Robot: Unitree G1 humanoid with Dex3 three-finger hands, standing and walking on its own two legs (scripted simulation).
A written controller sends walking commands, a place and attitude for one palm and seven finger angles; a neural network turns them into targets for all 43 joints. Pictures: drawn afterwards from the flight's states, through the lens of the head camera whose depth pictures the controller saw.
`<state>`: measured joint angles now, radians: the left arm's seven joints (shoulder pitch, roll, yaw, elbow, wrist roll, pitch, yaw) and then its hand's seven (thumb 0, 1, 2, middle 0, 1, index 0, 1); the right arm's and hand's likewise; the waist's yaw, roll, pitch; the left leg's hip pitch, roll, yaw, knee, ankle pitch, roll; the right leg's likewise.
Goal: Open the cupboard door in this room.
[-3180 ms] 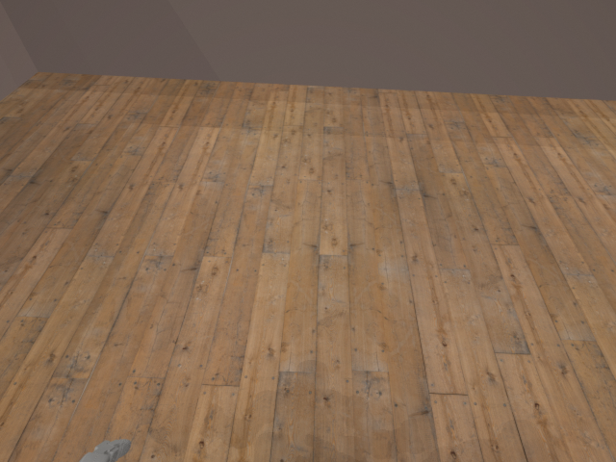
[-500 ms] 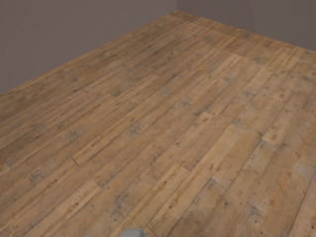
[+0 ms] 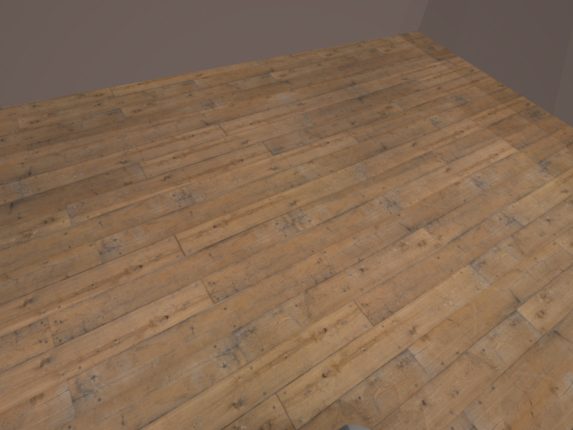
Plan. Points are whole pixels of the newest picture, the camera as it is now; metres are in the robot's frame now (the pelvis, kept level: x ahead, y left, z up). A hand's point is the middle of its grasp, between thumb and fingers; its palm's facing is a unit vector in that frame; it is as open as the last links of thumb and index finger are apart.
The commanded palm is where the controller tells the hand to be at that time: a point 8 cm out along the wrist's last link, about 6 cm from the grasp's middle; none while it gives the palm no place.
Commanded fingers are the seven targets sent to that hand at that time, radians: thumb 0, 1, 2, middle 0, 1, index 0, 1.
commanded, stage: turn or walk to find it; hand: left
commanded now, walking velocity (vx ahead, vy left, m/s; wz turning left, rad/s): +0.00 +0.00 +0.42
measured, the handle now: out of the picture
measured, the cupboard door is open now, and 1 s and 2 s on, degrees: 0 0 0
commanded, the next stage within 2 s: none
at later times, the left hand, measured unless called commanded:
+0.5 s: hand out of the picture +0.04 +0.16 -0.14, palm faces +0.21 -0.94 -0.27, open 7.3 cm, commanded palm none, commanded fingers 0.00 0.90 0.90 -0.20 -0.30 -0.20 -0.30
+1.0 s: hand out of the picture -0.15 +0.20 -0.19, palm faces +0.48 -0.85 -0.22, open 7.3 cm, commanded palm none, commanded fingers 0.00 0.90 0.90 -0.20 -0.30 -0.20 -0.30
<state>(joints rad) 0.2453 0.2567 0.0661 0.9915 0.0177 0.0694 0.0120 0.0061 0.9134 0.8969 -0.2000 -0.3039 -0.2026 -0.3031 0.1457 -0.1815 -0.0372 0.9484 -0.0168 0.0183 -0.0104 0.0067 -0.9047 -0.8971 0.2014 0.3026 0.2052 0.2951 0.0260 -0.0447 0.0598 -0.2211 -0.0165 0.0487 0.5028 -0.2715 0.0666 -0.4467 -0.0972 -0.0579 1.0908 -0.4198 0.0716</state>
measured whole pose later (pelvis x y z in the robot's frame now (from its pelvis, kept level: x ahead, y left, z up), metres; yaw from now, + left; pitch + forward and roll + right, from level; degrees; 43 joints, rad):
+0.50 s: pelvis -0.03 -0.05 +0.00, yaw +13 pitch -1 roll +1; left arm 0.17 0.16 0.03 0.90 0.01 0.02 0.02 0.00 0.91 0.90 -0.20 -0.30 -0.21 -0.30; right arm 0.29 -0.24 -0.09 1.00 -0.02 0.08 0.00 0.01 -0.91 -0.90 0.20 0.30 0.20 0.29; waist -0.04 0.06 0.04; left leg -0.46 -0.07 -0.05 0.98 -0.42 -0.02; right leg -0.21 -0.04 -0.09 0.51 -0.30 -0.03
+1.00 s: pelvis -0.07 +0.01 +0.00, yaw +25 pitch -1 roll -2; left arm 0.27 0.26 0.07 1.01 0.02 0.08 0.02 0.01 0.91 0.90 -0.20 -0.30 -0.20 -0.30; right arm 0.13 -0.20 -0.04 0.94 -0.02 0.02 0.00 0.01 -0.91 -0.90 0.20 0.30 0.20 0.29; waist 0.04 -0.05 0.07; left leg -0.24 0.00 0.06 0.55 -0.30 0.06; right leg -0.41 -0.11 -0.08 1.05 -0.48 0.06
